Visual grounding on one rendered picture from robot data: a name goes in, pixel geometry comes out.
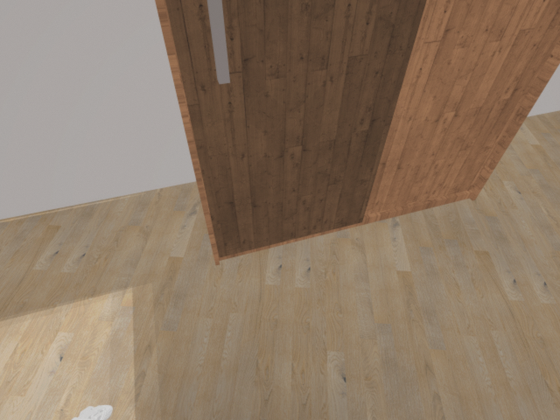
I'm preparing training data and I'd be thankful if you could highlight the handle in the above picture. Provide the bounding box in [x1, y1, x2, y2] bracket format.
[207, 0, 230, 84]

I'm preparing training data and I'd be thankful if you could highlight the wardrobe door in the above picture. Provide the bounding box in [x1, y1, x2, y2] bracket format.
[364, 0, 560, 215]
[165, 0, 427, 257]

